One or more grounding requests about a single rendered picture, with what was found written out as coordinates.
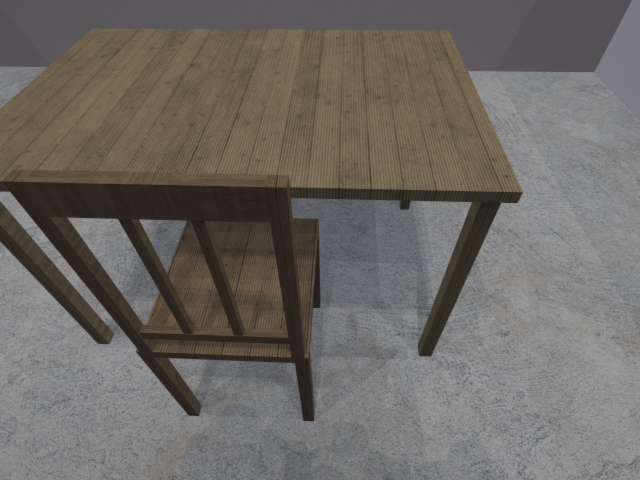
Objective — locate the table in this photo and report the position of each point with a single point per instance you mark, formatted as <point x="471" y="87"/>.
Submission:
<point x="347" y="114"/>

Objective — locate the chair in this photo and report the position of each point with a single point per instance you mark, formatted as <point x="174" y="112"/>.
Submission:
<point x="241" y="285"/>

